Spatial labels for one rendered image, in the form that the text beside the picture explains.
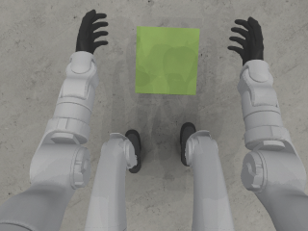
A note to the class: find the left robot forearm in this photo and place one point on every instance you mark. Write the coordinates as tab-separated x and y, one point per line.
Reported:
70	123

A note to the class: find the left robot thigh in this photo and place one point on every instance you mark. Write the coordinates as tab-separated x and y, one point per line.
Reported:
107	207

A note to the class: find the robot left foot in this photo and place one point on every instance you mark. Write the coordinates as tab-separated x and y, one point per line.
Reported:
134	137

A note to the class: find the right robot hand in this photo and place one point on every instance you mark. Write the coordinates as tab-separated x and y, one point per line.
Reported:
253	47

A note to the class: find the carton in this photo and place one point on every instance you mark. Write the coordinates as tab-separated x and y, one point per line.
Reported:
166	60

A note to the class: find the right robot forearm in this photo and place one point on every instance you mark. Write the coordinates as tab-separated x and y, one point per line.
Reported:
264	129

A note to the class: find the left robot upper arm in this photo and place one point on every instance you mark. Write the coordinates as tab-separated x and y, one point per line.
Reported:
58	170

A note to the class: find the right robot upper arm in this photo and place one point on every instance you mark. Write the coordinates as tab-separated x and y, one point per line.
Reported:
278	180

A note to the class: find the left robot hand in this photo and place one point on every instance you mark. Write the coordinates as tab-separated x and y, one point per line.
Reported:
86	36

